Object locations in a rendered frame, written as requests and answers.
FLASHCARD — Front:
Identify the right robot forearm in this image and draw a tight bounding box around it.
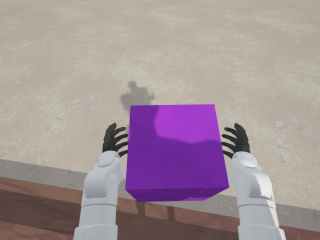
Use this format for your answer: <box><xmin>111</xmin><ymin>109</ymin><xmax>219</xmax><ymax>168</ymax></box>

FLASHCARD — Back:
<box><xmin>227</xmin><ymin>151</ymin><xmax>286</xmax><ymax>240</ymax></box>

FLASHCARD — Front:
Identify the carton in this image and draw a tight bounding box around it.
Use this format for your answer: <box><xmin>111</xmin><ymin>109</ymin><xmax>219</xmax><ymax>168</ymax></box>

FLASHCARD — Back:
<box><xmin>125</xmin><ymin>104</ymin><xmax>229</xmax><ymax>202</ymax></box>

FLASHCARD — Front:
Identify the left robot forearm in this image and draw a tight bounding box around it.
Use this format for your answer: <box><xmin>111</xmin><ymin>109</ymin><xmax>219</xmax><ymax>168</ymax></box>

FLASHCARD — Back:
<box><xmin>73</xmin><ymin>150</ymin><xmax>125</xmax><ymax>240</ymax></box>

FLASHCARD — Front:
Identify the right robot hand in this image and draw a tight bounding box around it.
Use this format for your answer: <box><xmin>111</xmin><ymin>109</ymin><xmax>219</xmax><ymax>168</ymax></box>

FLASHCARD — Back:
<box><xmin>221</xmin><ymin>123</ymin><xmax>250</xmax><ymax>159</ymax></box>

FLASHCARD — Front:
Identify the left robot hand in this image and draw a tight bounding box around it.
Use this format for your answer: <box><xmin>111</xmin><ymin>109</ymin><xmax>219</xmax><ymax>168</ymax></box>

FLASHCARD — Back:
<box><xmin>102</xmin><ymin>123</ymin><xmax>128</xmax><ymax>157</ymax></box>

